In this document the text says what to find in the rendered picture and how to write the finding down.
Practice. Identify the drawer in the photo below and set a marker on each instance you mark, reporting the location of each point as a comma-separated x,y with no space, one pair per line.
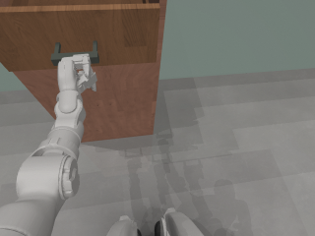
126,32

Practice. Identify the left robot upper arm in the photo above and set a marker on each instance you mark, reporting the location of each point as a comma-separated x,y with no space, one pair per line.
44,184

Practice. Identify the right robot thigh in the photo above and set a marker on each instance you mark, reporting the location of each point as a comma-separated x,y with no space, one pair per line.
178,224

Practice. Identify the handle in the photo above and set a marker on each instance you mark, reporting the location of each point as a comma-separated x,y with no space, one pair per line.
56,57

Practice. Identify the robot thigh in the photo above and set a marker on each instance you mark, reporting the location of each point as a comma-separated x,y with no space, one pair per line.
178,224
124,227

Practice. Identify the left robot forearm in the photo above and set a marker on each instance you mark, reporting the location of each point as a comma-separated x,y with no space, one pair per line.
67,132

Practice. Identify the left robot hand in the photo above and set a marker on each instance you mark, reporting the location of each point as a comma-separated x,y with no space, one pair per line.
68,77

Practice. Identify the left robot thigh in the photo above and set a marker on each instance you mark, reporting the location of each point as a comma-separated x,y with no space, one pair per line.
124,227

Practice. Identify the cabinet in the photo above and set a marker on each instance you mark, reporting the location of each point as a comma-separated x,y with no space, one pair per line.
125,101

